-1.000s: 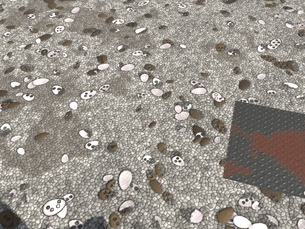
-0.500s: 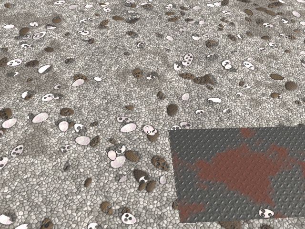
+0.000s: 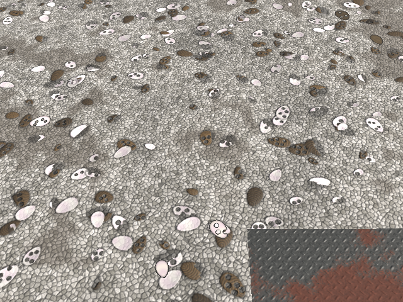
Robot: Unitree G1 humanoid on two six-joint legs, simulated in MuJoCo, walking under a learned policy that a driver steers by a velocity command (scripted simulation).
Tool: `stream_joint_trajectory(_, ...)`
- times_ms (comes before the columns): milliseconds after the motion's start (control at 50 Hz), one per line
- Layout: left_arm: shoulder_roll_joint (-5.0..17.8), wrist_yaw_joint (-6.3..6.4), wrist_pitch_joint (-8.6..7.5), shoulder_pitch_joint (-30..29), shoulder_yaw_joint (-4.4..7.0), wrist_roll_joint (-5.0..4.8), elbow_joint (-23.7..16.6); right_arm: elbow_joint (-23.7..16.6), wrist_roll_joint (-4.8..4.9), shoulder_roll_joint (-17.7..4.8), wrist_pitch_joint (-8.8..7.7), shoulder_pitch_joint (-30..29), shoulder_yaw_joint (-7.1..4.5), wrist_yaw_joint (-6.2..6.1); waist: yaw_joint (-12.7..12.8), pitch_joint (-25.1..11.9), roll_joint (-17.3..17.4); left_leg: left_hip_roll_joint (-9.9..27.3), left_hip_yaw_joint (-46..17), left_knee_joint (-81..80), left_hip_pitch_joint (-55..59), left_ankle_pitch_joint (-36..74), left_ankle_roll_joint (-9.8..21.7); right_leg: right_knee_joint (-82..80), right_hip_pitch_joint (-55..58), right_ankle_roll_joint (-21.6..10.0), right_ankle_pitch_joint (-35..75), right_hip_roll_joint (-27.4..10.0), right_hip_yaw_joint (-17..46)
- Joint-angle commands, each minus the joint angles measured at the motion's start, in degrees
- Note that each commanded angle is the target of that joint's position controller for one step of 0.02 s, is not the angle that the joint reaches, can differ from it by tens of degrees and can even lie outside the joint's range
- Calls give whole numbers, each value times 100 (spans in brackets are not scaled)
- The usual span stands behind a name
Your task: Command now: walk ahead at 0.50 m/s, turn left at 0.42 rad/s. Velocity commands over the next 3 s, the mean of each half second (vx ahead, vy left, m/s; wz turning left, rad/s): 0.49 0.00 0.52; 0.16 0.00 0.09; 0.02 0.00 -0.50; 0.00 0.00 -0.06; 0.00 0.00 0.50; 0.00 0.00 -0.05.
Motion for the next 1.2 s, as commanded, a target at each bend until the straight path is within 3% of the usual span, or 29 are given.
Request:
stream_joint_trajectory(20,495,38,-129,52,104,-2,-183,-394,-21,-69,-2,-255,-10,77,-48,288,-659,156,-27,-287,-629,629,-67,-910,-12,-463,1699,-1545,566)
stream_joint_trajectory(100,610,70,-120,256,122,0,-32,-725,-41,41,-30,-1121,98,170,115,453,-630,35,392,-1665,-338,1194,16,-872,109,-412,2095,-1522,42)
stream_joint_trajectory(180,800,123,-35,521,165,20,144,-952,-75,-71,-25,-1484,100,200,151,452,-577,-207,757,-2333,-72,687,345,-394,835,-310,3372,-1711,-272)
stream_joint_trajectory(240,1071,168,94,450,231,51,164,-833,-87,-269,-23,-843,-3,120,-194,-76,-763,-792,1047,-2485,902,-256,727,1123,1167,-230,5683,-1733,-495)
stream_joint_trajectory(260,1149,162,155,432,252,45,143,-664,-99,-400,-67,-235,-84,77,-448,-452,-722,-984,991,-2751,1669,-368,887,2148,957,-198,5505,-1716,-514)
stream_joint_trajectory(280,1135,137,175,339,244,35,42,-382,-165,-706,-110,674,-229,-5,-893,-943,-354,-810,469,-3222,3037,-340,1138,3673,65,-17,4276,-1565,-572)
stream_joint_trajectory(300,448,36,135,608,97,-56,-341,-397,-184,-1469,-93,833,-435,-92,-610,-1517,968,995,-2283,-3395,4938,-466,1942,5890,-2371,331,-246,-710,-508)
stream_joint_trajectory(320,788,-5,66,2,168,-16,-617,-515,38,-1597,-25,844,-459,-97,-725,-1878,614,1556,-4409,-4382,5217,-290,2351,6865,-3467,452,-1862,60,776)
stream_joint_trajectory(340,785,-34,-1,-515,153,-16,-771,-454,84,-1457,9,591,-423,-153,-662,-1015,106,1415,-3405,-4502,4700,19,2131,6712,-3987,379,-1276,-376,1191)
stream_joint_trajectory(360,728,-36,-68,-471,114,-50,-753,-434,109,-1124,-11,324,-339,-183,-416,-469,-181,1224,-2784,-4561,3897,549,1882,6142,-3785,348,-813,-605,1164)
stream_joint_trajectory(380,709,-22,-51,-365,125,-17,-667,-450,104,-898,-50,64,-275,-200,-140,-144,-381,884,-2250,-4622,3253,1157,1609,5631,-3416,363,-686,-760,1173)
stream_joint_trajectory(420,657,-34,167,-117,117,157,-609,-507,147,-675,-151,-193,-185,-203,158,-180,-279,471,-1641,-4734,2598,1805,1433,5137,-2734,498,-632,-838,1194)
stream_joint_trajectory(440,613,-56,255,-104,113,185,-629,-496,160,-703,-219,-129,-184,-184,191,-227,-252,371,-1543,-4751,2501,2060,1444,4989,-2663,559,-622,-811,1135)
stream_joint_trajectory(500,528,-52,361,-408,97,135,-771,-456,132,-934,-278,103,-232,-169,178,-112,-185,191,-1205,-4591,2306,3711,1325,4403,-2761,734,-246,-696,976)
stream_joint_trajectory(600,556,-17,390,-1236,52,55,-1090,-439,137,-934,-139,514,-230,-220,-171,-277,197,-23,-1189,-4102,2741,4467,904,3343,-2931,740,472,-428,957)
stream_joint_trajectory(680,538,-18,318,-1366,-9,24,-1050,-379,60,-699,-98,645,-125,-295,-357,-321,278,90,-1063,-3897,3293,4633,703,2370,-2649,491,794,-288,859)
stream_joint_trajectory(720,577,-13,256,-1096,-7,45,-906,-338,20,-618,-119,560,-66,-335,-262,-316,317,200,-1097,-3689,3305,4697,599,1926,-2070,272,679,-197,867)
stream_joint_trajectory(760,692,30,175,-363,45,63,-607,-326,67,-727,-160,287,-60,-375,152,-374,209,167,-1037,-3004,3321,4909,451,1044,-1194,14,911,-68,849)
stream_joint_trajectory(780,777,52,91,59,62,69,-461,-350,100,-740,-195,229,-42,-373,361,-586,-72,-95,-845,-2304,3108,4158,305,614,-412,-125,2324,-339,1161)
stream_joint_trajectory(800,1179,61,46,350,111,56,-477,-493,97,-575,-223,547,1,-380,211,-1093,-957,-681,-489,-992,2427,1386,126,1016,561,-580,5453,-1547,2561)
stream_joint_trajectory(820,1258,30,151,124,140,-73,-486,-301,131,-404,-99,1304,8,-367,-161,-1648,-1709,-1302,-223,26,1749,-2213,-56,855,891,-1611,6533,-2444,3848)
stream_joint_trajectory(840,983,-49,226,-165,87,-203,-592,-201,-68,-641,8,1090,7,-371,-197,-1287,-1023,-1060,-398,390,1389,-2372,-71,597,481,-1640,5268,-2246,4016)
stream_joint_trajectory(860,928,-74,286,-406,103,-189,-650,-267,-129,-704,55,574,-24,-357,-123,-730,-658,-971,-391,629,1045,-2144,-118,463,66,-1467,4164,-1925,3611)
stream_joint_trajectory(880,883,-63,356,-576,101,-135,-675,-332,-101,-678,96,306,-20,-340,-155,-467,-496,-825,-379,503,924,-1882,-173,266,-281,-1239,3368,-1616,3268)
stream_joint_trajectory(900,917,-31,402,-589,125,-120,-663,-400,-60,-663,151,138,-14,-318,-169,-318,-606,-720,-357,306,932,-1669,-236,100,-559,-1076,2839,-1379,3026)
stream_joint_trajectory(940,937,-18,467,-570,171,-86,-632,-410,-25,-546,227,125,29,-303,-194,-465,-773,-750,-232,61,1138,-1416,-353,-7,-766,-888,2152,-1051,2804)
stream_joint_trajectory(1060,1082,-21,634,-421,332,-22,-624,-569,24,-480,326,-406,61,-404,52,-464,-974,-734,-212,-956,963,-1365,-470,-387,-908,-818,-515,-884,3302)
stream_joint_trajectory(1140,1138,-39,725,-501,415,11,-658,-625,77,-471,265,-493,82,-441,113,-449,-1010,-807,-236,-1526,1248,-1290,-391,-440,-1094,-715,-905,-832,3624)
stream_joint_trajectory(1200,1134,-75,791,-670,452,9,-691,-595,139,-472,182,-213,98,-479,27,-437,-1090,-961,-222,-2340,1828,-1298,-218,-473,-1318,-546,-899,-745,3849)
Next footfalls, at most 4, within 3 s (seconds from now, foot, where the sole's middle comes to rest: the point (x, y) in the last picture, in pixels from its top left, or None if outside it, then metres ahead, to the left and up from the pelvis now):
0.28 left None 0.29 0.12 -0.78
0.78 right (203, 286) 0.55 0.06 -0.78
1.26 left None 0.43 0.20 -0.78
1.72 right None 0.41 -0.01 -0.78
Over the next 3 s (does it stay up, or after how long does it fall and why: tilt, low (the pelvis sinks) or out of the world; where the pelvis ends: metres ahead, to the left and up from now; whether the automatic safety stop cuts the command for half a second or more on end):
stays up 0.37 0.10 0.00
